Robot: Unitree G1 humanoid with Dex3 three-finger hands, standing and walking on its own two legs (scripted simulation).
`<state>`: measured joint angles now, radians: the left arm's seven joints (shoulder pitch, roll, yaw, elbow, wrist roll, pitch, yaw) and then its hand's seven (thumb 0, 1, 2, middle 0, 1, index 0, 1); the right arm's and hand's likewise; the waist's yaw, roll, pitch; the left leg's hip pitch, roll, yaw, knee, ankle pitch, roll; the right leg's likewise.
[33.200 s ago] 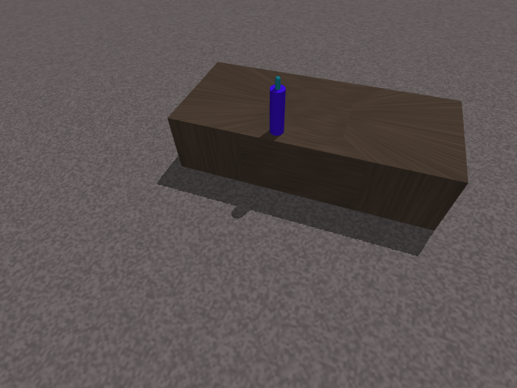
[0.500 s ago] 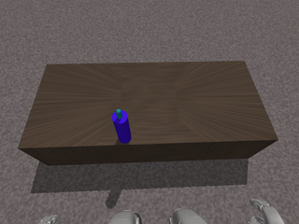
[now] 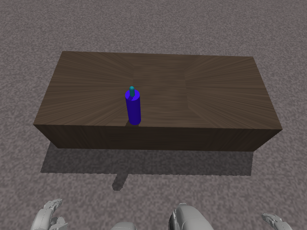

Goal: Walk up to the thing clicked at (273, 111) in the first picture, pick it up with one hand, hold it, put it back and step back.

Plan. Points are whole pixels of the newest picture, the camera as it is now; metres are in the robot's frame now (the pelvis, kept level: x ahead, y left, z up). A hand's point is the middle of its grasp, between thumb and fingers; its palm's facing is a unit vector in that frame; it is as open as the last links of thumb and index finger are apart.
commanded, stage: step back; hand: left
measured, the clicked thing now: (133, 105) +0.65 +0.11 -0.29
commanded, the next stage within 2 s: none
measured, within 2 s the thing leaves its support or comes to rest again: neither
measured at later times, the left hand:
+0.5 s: hand out of the picture -0.06 +0.21 -0.12, palm faces -0.07 -0.91 -0.42, open 7.4 cm
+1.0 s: hand out of the picture -0.21 +0.19 -0.15, palm faces -0.01 -0.93 -0.36, open 7.4 cm
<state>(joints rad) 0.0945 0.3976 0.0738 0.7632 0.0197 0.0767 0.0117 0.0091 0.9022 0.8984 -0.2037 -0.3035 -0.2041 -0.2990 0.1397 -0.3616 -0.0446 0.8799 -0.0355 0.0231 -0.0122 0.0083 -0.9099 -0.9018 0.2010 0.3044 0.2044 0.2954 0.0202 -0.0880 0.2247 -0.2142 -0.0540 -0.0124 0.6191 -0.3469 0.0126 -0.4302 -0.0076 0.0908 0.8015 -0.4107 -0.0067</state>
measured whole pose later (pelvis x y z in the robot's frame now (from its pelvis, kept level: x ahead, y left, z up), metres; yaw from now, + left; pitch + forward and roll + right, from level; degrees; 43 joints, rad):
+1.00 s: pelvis -0.31 -0.08 +0.01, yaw -1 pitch -1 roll -1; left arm 0.16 0.39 0.07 0.82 0.01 0.06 0.00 0.01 0.90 0.90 -0.20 -0.30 -0.20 -0.30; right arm 0.11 -0.39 -0.04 0.82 -0.05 0.03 -0.01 0.01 -0.90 -0.90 0.21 0.31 0.21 0.30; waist 0.02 -0.03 0.15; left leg -0.37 0.05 -0.01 0.60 -0.22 0.00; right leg -0.31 0.03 0.08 0.95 -0.52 0.02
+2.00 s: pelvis -0.36 -0.09 +0.01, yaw +3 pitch -3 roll +0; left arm 0.23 0.36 0.05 0.97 0.03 -0.05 0.00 0.01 0.90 0.90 -0.21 -0.30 -0.21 -0.30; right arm 0.19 -0.40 -0.06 0.98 -0.03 0.02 0.02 0.01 -0.91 -0.90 0.20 0.30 0.20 0.30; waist 0.02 0.05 0.11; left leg -0.37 0.04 -0.04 0.69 -0.34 0.00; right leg -0.18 -0.03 -0.07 0.58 -0.35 -0.01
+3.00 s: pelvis -0.34 -0.07 +0.03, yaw +1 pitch -2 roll +0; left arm 0.10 0.36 0.00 1.13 0.01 -0.02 -0.01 0.01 0.90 0.90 -0.20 -0.30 -0.20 -0.30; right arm 0.09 -0.34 -0.01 1.15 -0.01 -0.01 0.02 0.01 -0.91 -0.90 0.20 0.30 0.20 0.30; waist -0.02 -0.01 0.06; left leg -0.17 0.04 0.04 0.33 -0.13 -0.02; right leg -0.07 -0.04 -0.01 0.33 -0.23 0.03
